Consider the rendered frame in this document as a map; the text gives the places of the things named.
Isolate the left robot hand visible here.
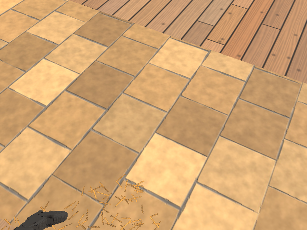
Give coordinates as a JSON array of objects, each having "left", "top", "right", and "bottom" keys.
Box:
[{"left": 13, "top": 210, "right": 68, "bottom": 230}]

